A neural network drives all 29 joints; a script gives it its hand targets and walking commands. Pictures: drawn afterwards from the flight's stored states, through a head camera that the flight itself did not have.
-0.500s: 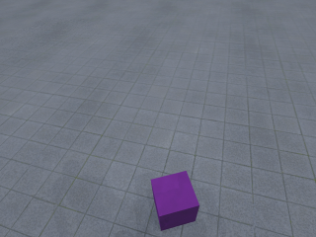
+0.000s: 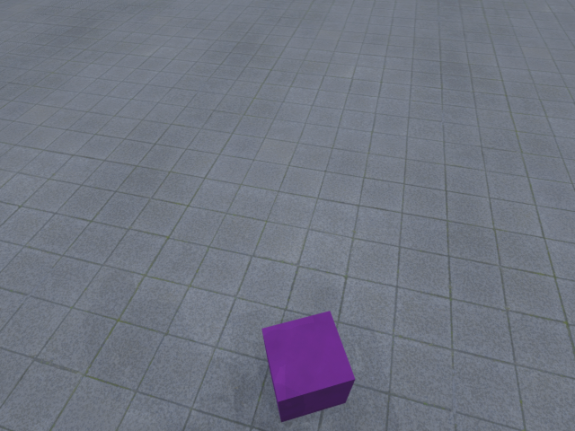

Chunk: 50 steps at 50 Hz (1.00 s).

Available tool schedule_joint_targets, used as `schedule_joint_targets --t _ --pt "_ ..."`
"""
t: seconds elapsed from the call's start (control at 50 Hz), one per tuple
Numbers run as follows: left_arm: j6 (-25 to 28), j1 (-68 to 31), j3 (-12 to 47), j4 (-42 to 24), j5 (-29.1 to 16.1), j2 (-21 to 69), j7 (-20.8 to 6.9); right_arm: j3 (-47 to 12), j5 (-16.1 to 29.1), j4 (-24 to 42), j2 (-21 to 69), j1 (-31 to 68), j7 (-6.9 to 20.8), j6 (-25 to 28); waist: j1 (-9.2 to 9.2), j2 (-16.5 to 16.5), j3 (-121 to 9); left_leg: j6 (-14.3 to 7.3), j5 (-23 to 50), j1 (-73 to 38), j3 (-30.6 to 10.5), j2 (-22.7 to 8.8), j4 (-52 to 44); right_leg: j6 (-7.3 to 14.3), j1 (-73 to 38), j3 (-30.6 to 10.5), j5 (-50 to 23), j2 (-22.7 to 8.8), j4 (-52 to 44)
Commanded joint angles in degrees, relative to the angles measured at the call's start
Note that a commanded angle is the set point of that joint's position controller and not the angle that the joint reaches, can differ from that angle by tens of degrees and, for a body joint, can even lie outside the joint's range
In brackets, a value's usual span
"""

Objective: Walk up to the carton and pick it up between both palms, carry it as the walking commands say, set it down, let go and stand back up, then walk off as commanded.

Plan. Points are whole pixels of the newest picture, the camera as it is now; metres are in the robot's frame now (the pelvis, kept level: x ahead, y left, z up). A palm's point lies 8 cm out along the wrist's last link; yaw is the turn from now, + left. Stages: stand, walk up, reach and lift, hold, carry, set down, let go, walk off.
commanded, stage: walk up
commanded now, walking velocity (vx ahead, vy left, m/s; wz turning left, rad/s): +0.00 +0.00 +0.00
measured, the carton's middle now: (305, 367) +0.42 -0.04 -0.64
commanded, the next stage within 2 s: none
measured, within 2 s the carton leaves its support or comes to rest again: neither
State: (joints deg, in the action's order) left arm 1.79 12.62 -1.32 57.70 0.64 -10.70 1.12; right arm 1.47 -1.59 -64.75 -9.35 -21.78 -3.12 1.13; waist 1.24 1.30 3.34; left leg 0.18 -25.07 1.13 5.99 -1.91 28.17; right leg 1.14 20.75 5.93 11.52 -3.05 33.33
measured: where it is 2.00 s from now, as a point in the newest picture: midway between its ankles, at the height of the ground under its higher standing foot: outside the picture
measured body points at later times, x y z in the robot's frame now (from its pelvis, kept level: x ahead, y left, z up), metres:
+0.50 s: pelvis -0.01 +0.00 +0.00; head +0.03 +0.01 +0.45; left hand +0.05 +0.25 -0.16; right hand +0.02 -0.26 -0.15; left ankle -0.04 +0.10 -0.73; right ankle +0.07 -0.12 -0.73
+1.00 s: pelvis -0.04 -0.01 +0.02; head -0.02 -0.01 +0.47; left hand -0.05 +0.20 -0.15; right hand -0.02 -0.25 -0.14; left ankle -0.04 +0.10 -0.73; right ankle -0.07 -0.13 -0.73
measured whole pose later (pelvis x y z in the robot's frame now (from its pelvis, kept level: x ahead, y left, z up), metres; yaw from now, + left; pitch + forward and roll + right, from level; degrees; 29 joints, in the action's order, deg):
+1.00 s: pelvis -0.04 -0.01 +0.02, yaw +0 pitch +0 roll +0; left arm 0.6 17.2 -0.5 63.2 0.7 -7.9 1.9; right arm 1.5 -1.0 -61.5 -9.8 -15.0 -1.3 0.0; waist -0.1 -1.1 1.9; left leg 0.2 -11.5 10.1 5.3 -1.7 21.8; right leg 0.1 8.6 2.2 16.1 -1.0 24.3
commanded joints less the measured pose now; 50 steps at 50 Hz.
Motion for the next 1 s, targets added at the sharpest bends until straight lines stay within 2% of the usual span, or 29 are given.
schedule_joint_targets --t 0.0,0.02,0.04,0.06,0.1,0.12,0.16,0.2,0.24,0.28,0.34,0.36,0.4,0.44,0.48,0.5,0.54,0.58,0.66,0.7,0.72,0.76,0.8,0.82,0.86,0.9,0.94,0.96,0.98 --pt "-0.16 7.99 -0.62 2.62 -0.47 -7.13 1.19 -0.18 2.09 2.12 -2.01 -4.26 0.21 -0.46 -3.60 -13.95 -7.06 0.24 -2.79 15.35 -2.53 -1.57 10.57 8.53 -22.25 -12.39 -58.17 -15.28 -9.28" --pt "-0.73 6.41 -0.77 2.48 -0.59 -6.96 1.01 0.54 2.04 2.48 -2.52 -3.05 0.17 -1.33 -3.00 -11.97 -6.25 -0.24 -9.49 14.41 -5.77 -1.62 10.16 8.87 -19.28 -13.07 -51.38 -15.05 -10.06" --pt "-1.31 3.35 -0.91 1.90 -0.65 -6.75 0.95 0.87 1.79 2.06 -3.02 -3.05 0.35 -1.73 -2.03 -7.45 -4.10 -0.83 -8.36 14.39 -6.64 -2.21 7.29 8.08 -16.37 -11.45 -36.68 -13.95 -11.01" --pt "-1.97 0.98 -1.03 1.20 -0.72 -6.27 1.10 0.83 1.37 2.19 -2.60 -3.31 0.53 -1.75 -1.13 -7.94 -0.40 -0.72 -3.59 14.83 -6.29 -1.73 3.14 7.58 -13.05 -10.31 -24.55 -12.25 -11.74" --pt "-2.37 -1.28 -1.00 1.49 -1.09 -4.52 1.20 -0.08 0.59 0.44 -1.67 -5.27 0.48 -1.20 0.89 -5.68 -0.26 -0.13 10.48 9.93 -4.12 -1.83 -5.56 4.67 -10.84 -6.98 -14.56 -7.60 -10.78" --pt "-2.30 -0.80 -0.91 1.29 -1.50 -3.10 0.93 -0.39 0.21 0.06 -2.35 -4.60 0.55 -0.96 0.47 -0.85 -2.63 -0.63 15.17 8.16 -4.86 -4.07 -8.82 3.03 -12.67 -4.72 -10.84 -5.66 -9.71" --pt "-2.76 0.81 -0.56 1.01 -1.16 -2.41 0.77 -0.09 0.23 1.59 -4.60 -1.17 0.67 -1.03 -1.00 3.90 -1.76 -2.36 12.79 11.09 -9.76 -7.33 -14.36 0.60 -12.87 -3.17 -4.23 -2.20 -9.51" --pt "-3.24 -1.09 -2.00 -0.13 -0.80 -5.41 1.11 1.09 0.19 2.71 -6.55 0.83 0.18 -1.55 -1.84 4.53 3.60 -2.15 16.55 18.72 -10.21 -6.99 -9.64 0.97 -14.40 -3.26 -10.16 -4.54 -9.57" --pt "-2.98 1.20 -2.96 -0.20 -0.76 -8.20 1.75 1.04 0.71 2.96 -5.09 0.26 -0.55 -1.89 -1.11 0.25 -2.02 0.47 29.70 14.45 -2.75 -3.50 1.59 3.39 -16.83 -6.35 -39.47 -9.82 -3.88" --pt "-2.43 3.34 -2.96 0.27 -0.76 -8.71 2.00 1.14 1.20 3.34 -5.32 -2.25 -0.61 -1.85 -0.69 -3.84 -7.54 1.73 27.82 10.22 -1.18 -2.83 3.80 5.09 -16.33 -7.98 -49.06 -11.20 -3.11" --pt "-3.03 4.38 -2.96 -0.88 -0.29 -8.52 2.60 2.57 1.20 3.30 -5.76 -2.17 -0.42 -2.95 -0.89 -5.10 -8.05 1.52 14.87 14.75 -1.42 -0.92 8.62 6.27 -15.63 -11.49 -42.36 -14.84 -5.96" --pt "-3.38 2.30 -3.00 -0.91 -0.43 -7.94 2.52 1.80 1.29 3.76 -4.11 -2.87 -0.34 -3.13 0.06 -9.88 -8.50 1.06 5.63 13.24 -1.90 -1.59 7.72 6.60 -12.69 -10.74 -38.45 -14.98 -7.34" --pt "-4.25 -1.28 -3.01 -2.26 -0.01 -7.50 2.27 1.99 1.13 5.17 -4.41 -1.55 -0.04 -3.74 1.04 -11.84 -5.36 0.35 4.85 11.92 -2.19 -2.20 6.28 5.48 -5.38 -9.53 -26.56 -13.70 -9.01" --pt "-4.68 -0.85 -3.15 -3.30 -0.16 -6.87 1.94 2.05 0.86 5.92 -6.29 -1.08 0.31 -3.46 1.28 -6.48 -5.74 -0.76 19.35 9.18 -4.40 -5.71 -0.77 3.33 -1.65 -5.77 -15.77 -8.61 -5.70" --pt "-5.00 0.49 -2.17 -3.46 -0.07 -2.80 1.66 3.29 0.62 7.20 -10.11 2.19 0.51 -2.99 0.54 9.33 -4.21 -8.14 26.43 12.26 -16.20 -18.27 -11.11 -0.30 0.76 0.32 8.80 1.44 6.64" --pt "-5.44 -1.37 -2.53 -3.73 0.20 -3.63 1.46 3.58 0.20 8.11 -10.73 3.15 0.46 -2.69 0.97 10.10 -3.17 -11.41 25.92 14.95 -18.71 -20.95 -14.36 -1.03 1.14 -2.67 17.55 1.31 17.09" --pt "-5.75 -0.20 -2.73 -3.16 0.29 -3.89 0.61 3.29 -0.22 9.68 -10.11 7.50 0.54 -2.61 -0.65 9.19 -0.71 -11.60 18.63 19.44 -15.54 -19.24 -15.48 -1.22 0.38 -6.17 16.67 1.38 24.48" --pt "-5.29 1.67 -1.55 -1.07 0.60 -3.23 -0.11 1.90 -0.26 10.28 -7.80 9.96 0.59 -2.37 -2.16 6.15 0.39 -7.87 4.42 19.09 -10.76 -13.47 -18.21 -0.54 -1.13 -6.54 10.81 1.01 18.75" --pt "-3.19 2.93 -0.25 0.45 0.78 -1.92 0.19 1.91 0.44 7.83 -8.55 6.70 0.75 -1.91 -1.73 5.12 1.57 -6.48 14.14 7.51 -8.75 -10.61 -13.79 -0.89 -3.80 -2.94 4.95 2.11 -5.53" --pt "-2.33 5.73 -0.79 2.14 0.38 -3.75 0.95 1.92 0.37 6.72 -8.25 3.37 1.11 -1.72 -2.98 -1.11 -1.36 -5.62 17.50 8.54 -8.82 -11.35 -8.50 -0.77 -12.35 -4.53 0.36 -0.53 -14.25" --pt "-1.90 5.35 -1.28 2.67 0.27 -6.19 1.07 1.43 0.57 6.29 -6.18 2.36 1.22 -1.45 -2.51 -7.32 -1.99 -3.51 12.43 11.20 -5.59 -7.48 -5.17 0.30 -14.46 -11.23 -7.42 -5.52 -16.02" --pt "-1.54 2.71 -1.21 2.54 0.77 -8.50 1.04 1.07 0.63 5.97 -5.46 4.46 1.40 -2.02 -2.01 -9.18 2.48 -0.02 4.30 13.49 -2.41 -0.75 -3.33 4.02 -8.78 -21.19 -1.01 -11.20 -21.29" --pt "-1.54 6.70 -1.09 3.46 0.97 -8.85 1.08 1.87 -0.12 6.82 -5.47 7.42 2.46 -1.82 -3.65 -10.00 2.97 0.76 4.33 17.77 -1.10 0.84 1.42 6.44 -10.48 -24.38 23.95 -13.24 -26.72" --pt "-1.49 1.47 -0.20 2.49 0.52 -6.40 1.64 0.59 0.14 6.44 -4.12 6.44 2.06 -1.32 -1.33 -12.26 6.19 0.81 10.22 13.25 -2.78 -1.18 -4.17 5.13 -6.60 -17.65 2.91 -10.54 -23.07" --pt "-0.37 4.38 -0.03 3.15 -0.43 -3.89 1.30 0.48 0.79 4.73 -4.47 4.64 1.87 -0.45 -0.42 -6.10 -0.42 -0.40 17.99 5.65 -2.75 -3.63 -8.03 2.64 -8.24 -10.79 -9.81 -6.39 -17.11" --pt "0.39 6.87 0.25 4.45 -0.53 -2.56 1.37 0.64 0.91 4.01 -4.91 3.48 1.71 -0.26 -0.78 -4.37 -4.33 -1.07 21.71 2.24 -4.06 -4.93 -9.46 1.50 -10.87 -8.67 -12.43 -4.69 -14.43" --pt "-0.15 4.41 -0.38 2.18 0.33 -3.96 0.95 1.24 0.65 4.13 -6.73 2.11 1.51 -0.66 0.17 -4.59 -3.53 -0.88 19.77 3.32 -5.96 -6.55 -9.15 0.20 -7.60 -5.85 -3.55 -3.50 -11.00" --pt "-2.06 2.99 -2.39 0.36 0.82 -6.03 -0.21 4.41 -0.65 0.96 -15.31 -11.66 -0.19 -1.74 4.70 -4.03 -4.19 -6.96 5.85 -7.32 -29.04 -21.60 -14.19 -2.57 9.09 3.99 16.15 2.78 5.77" --pt "-3.62 1.02 -3.07 -0.55 1.84 -5.78 -0.53 5.35 -0.80 -0.44 -16.91 -13.01 -1.16 -1.90 3.15 1.56 -0.08 -10.17 11.59 -2.35 -38.67 -29.36 -16.43 -3.29 14.83 -5.84 19.88 0.53 15.90"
